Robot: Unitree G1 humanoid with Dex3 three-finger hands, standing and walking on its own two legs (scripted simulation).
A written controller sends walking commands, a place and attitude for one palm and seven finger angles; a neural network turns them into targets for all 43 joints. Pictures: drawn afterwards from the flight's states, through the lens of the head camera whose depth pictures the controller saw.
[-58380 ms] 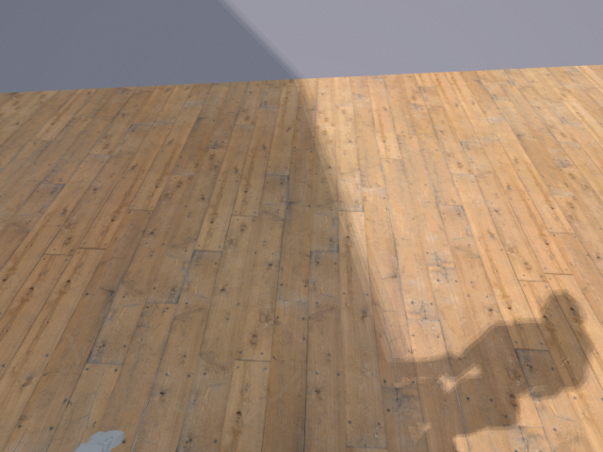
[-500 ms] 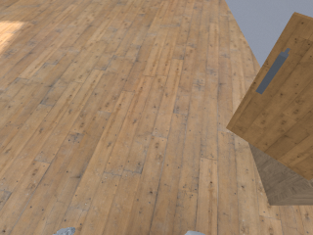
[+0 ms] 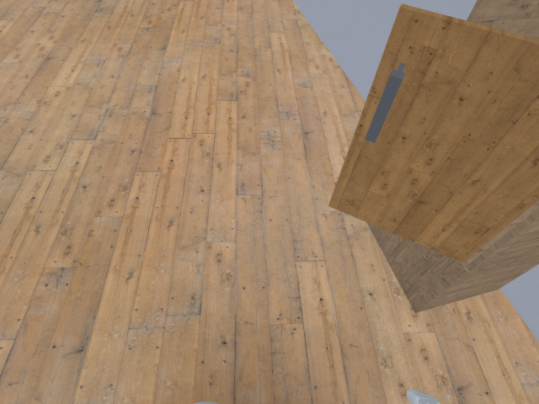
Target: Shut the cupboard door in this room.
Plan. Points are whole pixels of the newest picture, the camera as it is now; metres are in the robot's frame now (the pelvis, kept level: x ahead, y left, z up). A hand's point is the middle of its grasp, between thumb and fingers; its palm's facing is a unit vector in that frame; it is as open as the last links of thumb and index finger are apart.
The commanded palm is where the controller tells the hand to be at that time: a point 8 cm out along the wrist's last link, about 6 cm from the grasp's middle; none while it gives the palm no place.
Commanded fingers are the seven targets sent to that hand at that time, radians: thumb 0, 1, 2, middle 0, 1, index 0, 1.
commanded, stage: turn to face it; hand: left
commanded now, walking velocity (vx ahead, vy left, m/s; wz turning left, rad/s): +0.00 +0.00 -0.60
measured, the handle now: (385, 103) +0.68 -0.19 +0.07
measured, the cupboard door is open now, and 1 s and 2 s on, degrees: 48 48 48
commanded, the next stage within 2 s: take the last steps up to it in 0.56 s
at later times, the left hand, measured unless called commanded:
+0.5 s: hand (188, 400) +0.14 +0.13 -0.14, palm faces -0.26 -0.93 -0.27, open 7.4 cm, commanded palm none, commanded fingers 0.00 0.90 0.90 -0.20 -0.30 -0.20 -0.30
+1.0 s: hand (187, 382) +0.17 +0.14 -0.16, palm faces -0.37 -0.91 -0.16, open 7.4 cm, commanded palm none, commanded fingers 0.00 0.90 0.90 -0.20 -0.30 -0.20 -0.30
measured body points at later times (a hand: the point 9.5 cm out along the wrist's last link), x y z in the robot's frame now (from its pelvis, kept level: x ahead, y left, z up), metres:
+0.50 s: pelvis +0.00 -0.03 +0.01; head +0.03 -0.06 +0.45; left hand +0.16 +0.18 -0.12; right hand -0.04 -0.30 -0.15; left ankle +0.00 +0.11 -0.65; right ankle -0.03 -0.13 -0.73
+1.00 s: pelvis +0.04 -0.02 +0.02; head +0.07 +0.00 +0.47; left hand +0.19 +0.19 -0.14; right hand -0.06 -0.23 -0.11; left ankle +0.05 +0.09 -0.73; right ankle -0.01 -0.17 -0.64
